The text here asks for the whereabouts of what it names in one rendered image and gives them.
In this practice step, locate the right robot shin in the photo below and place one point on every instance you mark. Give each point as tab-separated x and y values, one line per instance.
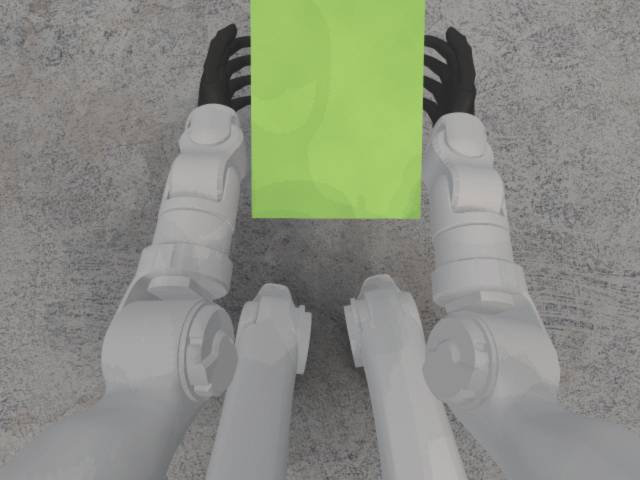
406	301

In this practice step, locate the robot left thigh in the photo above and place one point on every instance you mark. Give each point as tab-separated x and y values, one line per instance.
253	432

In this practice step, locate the right robot forearm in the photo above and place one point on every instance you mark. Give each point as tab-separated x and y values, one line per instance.
475	269

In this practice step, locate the left robot hand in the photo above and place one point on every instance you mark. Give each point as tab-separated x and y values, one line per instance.
216	86

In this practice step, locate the robot left upper arm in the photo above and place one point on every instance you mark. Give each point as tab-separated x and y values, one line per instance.
162	360

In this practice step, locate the right robot hand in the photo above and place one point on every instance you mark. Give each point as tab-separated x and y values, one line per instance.
457	91

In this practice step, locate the left robot forearm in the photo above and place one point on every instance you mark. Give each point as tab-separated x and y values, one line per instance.
189	255

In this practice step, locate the robot right upper arm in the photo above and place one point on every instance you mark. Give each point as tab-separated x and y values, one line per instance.
500	377

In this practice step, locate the carton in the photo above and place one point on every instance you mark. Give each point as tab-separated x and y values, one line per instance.
337	108

